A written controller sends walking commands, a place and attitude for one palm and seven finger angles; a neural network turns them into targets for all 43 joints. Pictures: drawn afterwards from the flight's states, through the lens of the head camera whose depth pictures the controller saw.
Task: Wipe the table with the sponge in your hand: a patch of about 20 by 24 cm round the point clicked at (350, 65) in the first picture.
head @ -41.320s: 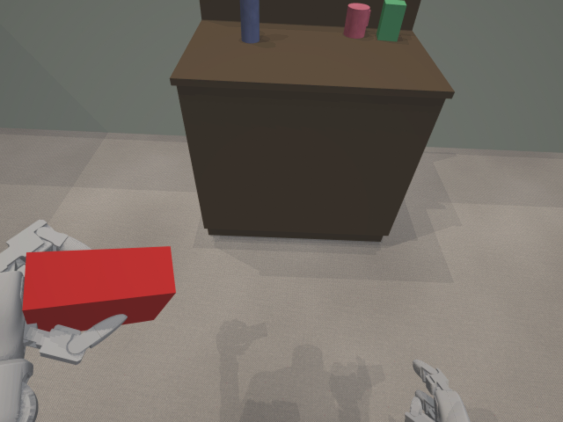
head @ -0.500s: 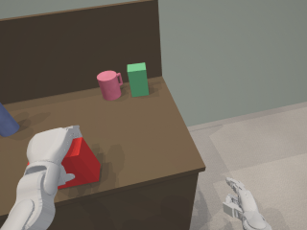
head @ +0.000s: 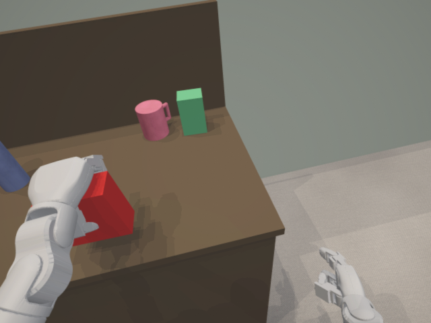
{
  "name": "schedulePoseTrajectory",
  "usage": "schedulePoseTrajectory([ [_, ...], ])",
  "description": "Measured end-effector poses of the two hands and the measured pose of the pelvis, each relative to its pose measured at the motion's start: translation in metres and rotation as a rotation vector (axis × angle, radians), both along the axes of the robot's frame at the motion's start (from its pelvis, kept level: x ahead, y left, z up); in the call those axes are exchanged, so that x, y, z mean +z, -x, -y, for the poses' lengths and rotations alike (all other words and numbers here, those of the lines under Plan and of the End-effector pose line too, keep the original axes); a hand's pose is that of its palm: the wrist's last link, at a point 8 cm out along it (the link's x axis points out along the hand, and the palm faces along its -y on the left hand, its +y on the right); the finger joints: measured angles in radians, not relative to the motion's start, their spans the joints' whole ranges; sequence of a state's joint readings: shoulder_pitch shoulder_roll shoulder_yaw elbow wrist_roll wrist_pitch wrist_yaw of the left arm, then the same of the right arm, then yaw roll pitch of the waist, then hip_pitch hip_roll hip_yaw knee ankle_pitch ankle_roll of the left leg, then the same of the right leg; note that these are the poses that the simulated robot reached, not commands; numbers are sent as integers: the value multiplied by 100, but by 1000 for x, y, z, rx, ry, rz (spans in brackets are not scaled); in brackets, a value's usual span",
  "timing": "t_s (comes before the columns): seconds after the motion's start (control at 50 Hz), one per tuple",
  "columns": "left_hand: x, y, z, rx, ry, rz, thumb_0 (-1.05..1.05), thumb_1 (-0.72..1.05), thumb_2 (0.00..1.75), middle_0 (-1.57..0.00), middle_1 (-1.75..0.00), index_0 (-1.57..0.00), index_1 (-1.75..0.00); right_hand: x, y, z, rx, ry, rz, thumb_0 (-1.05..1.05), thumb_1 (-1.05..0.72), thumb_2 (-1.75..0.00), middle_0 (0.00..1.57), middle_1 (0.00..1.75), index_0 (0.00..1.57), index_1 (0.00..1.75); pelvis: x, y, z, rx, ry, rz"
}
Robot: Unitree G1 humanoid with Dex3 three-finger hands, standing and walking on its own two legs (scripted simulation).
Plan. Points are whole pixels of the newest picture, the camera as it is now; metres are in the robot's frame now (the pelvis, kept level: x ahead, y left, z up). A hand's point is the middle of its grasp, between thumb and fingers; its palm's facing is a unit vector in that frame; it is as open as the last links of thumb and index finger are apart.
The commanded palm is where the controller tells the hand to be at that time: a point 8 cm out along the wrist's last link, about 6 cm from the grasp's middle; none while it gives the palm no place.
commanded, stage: lift the sponge slowly off the table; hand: left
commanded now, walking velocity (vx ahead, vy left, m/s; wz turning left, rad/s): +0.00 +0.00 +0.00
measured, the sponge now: (94, 217) +0.25 +0.28 +0.10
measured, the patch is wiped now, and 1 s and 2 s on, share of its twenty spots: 0.95 0.95 0.95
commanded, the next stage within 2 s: bring the sponge back beside the body in 0.80 s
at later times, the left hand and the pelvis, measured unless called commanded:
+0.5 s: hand (79, 175) +0.27 +0.28 +0.19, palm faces +0.19 -0.08 -0.98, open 9.7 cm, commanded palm +0.22 +0.27 +0.26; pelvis +0.00 +0.00 +0.00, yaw +0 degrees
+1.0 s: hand (77, 173) +0.27 +0.28 +0.19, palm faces +0.18 -0.10 -0.98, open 9.7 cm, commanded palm +0.22 +0.28 +0.27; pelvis +0.00 +0.01 +0.00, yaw +0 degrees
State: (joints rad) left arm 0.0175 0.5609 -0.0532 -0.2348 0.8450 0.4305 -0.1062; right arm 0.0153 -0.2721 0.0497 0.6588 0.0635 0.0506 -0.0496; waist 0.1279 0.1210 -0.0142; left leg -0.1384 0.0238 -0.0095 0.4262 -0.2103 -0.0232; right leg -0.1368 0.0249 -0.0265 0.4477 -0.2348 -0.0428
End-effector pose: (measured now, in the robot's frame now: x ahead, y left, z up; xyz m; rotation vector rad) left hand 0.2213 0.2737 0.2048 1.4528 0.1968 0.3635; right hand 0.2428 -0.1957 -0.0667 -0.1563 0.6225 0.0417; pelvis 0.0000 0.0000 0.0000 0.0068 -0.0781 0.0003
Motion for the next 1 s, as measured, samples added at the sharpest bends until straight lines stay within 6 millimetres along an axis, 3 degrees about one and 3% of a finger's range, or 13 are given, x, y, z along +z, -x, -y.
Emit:
schedulePoseTrajectory([
  [0.34, 20, -7, 9, -41, -2, 42, -1, -51, 110, -76, -140, -81, -135, 2, -1, -11, 17, -13, 19, 1, -91, -90, 20, 30, 20, 29, 0, 5, -2, 5, -2, -2],
  [0.54, 36, -16, -3, 9, 9, 72, -1, -51, 110, -76, -140, -81, -135, 3, -4, -12, 17, -20, 20, 1, -91, -90, 20, 30, 20, 30, 0, 3, -3, 2, -2, -15],
  [0.82, 46, -15, -6, 0, 8, 82, -1, -51, 110, -76, -140, -81, -135, 2, -8, -11, 17, -4, 10, 1, -91, -90, 20, 30, 20, 29, -1, 0, -5, 5, -1, -21],
  [1.0, 39, -17, -4, -7, 23, 59, -1, -51, 110, -76, -140, -81, -135, 2, -9, -16, 25, -12, 13, 1, -91, -90, 20, 30, 20, 29, -1, 0, -6, 6, -1, -26],
])
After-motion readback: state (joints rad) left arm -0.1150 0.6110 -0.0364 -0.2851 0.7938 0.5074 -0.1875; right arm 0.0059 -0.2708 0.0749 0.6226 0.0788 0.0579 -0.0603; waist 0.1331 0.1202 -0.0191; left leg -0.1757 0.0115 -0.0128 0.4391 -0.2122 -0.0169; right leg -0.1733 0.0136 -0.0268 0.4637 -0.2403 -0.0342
